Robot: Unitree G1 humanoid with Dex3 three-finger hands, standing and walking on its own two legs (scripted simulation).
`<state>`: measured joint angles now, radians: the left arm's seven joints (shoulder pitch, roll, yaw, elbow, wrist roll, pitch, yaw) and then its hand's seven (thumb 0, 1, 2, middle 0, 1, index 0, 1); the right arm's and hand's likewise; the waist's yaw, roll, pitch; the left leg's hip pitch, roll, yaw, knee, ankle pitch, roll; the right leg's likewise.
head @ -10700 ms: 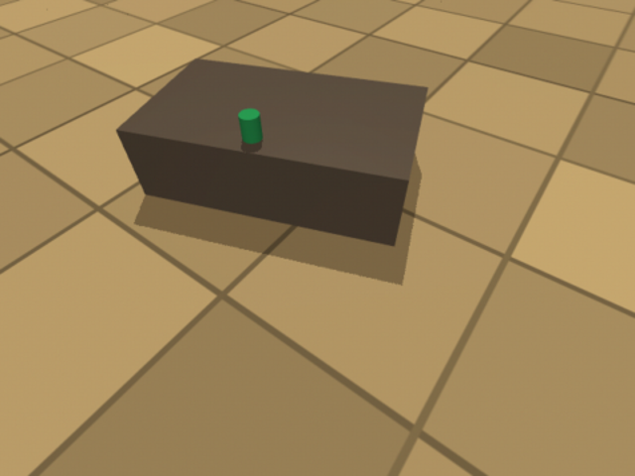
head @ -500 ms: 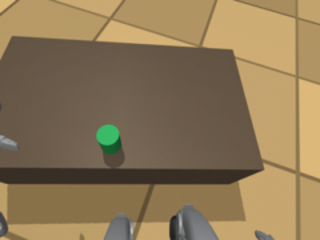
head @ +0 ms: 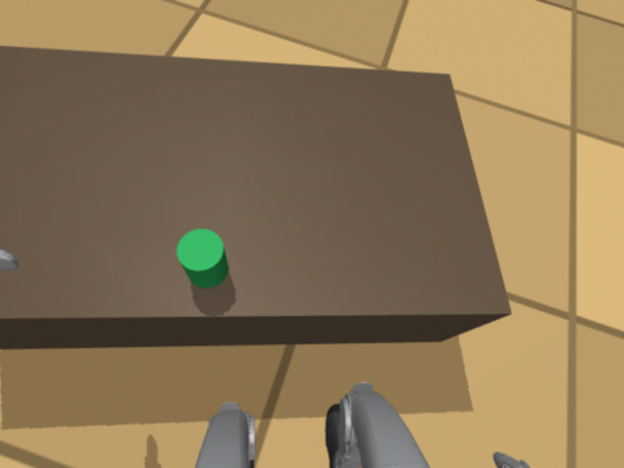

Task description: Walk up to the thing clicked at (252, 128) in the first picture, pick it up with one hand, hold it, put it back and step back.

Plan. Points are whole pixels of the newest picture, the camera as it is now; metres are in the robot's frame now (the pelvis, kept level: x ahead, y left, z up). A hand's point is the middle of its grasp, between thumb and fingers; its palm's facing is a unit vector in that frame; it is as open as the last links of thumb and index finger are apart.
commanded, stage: go down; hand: left
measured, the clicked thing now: (204, 259) +0.47 +0.16 -0.27
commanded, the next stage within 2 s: none
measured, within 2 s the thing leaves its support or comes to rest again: neither
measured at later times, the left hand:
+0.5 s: hand out of the picture +0.43 +0.37 +0.03, palm faces +0.16 -0.98 -0.07, open 17.1 cm
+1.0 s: hand out of the picture +0.42 +0.37 +0.03, palm faces +0.15 -0.99 -0.05, open 17.1 cm
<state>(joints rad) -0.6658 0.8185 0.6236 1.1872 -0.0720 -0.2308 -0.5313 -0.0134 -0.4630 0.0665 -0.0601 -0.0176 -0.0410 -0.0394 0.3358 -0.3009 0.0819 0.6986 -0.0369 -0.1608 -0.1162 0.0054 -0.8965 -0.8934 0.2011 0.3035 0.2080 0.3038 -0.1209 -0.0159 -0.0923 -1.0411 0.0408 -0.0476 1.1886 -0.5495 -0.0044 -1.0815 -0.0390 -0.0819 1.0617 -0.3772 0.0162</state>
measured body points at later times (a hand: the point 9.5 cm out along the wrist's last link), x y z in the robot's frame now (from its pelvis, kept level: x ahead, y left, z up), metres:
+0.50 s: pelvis +0.00 +0.00 -0.01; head +0.16 +0.04 +0.41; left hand +0.42 +0.42 +0.04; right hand +0.05 -0.28 -0.11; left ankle +0.00 +0.11 -0.64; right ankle +0.06 -0.14 -0.64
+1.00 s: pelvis -0.01 +0.00 -0.02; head +0.16 +0.05 +0.40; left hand +0.41 +0.43 +0.03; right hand +0.05 -0.27 -0.11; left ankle +0.00 +0.11 -0.64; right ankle +0.06 -0.14 -0.64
